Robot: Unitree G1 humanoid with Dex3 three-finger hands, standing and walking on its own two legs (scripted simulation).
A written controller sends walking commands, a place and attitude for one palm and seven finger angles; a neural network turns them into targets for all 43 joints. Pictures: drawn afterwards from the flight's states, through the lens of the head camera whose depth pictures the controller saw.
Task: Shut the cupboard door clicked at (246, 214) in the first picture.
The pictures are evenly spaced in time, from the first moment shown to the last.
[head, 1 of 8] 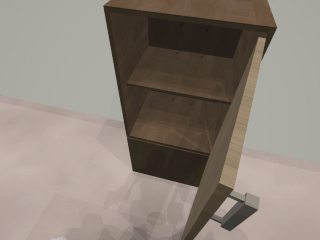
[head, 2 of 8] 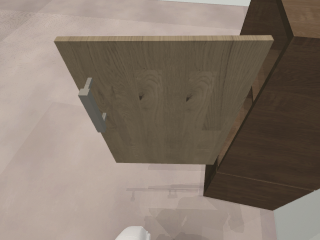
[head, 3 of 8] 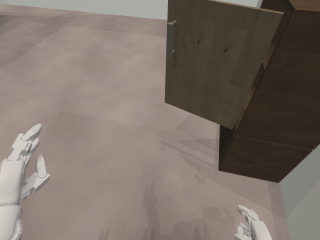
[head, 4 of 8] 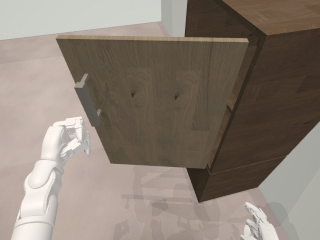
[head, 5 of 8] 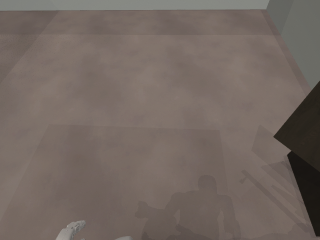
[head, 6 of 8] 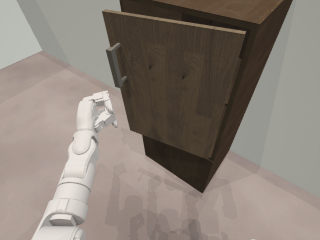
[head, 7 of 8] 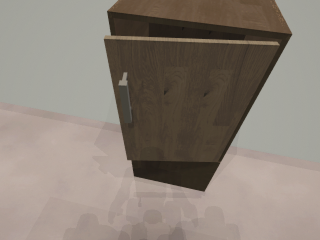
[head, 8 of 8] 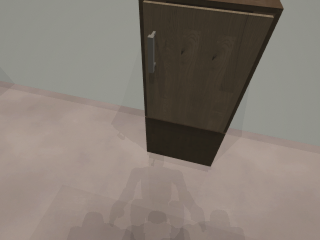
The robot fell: no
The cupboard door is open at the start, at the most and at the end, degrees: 79 101 0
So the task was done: yes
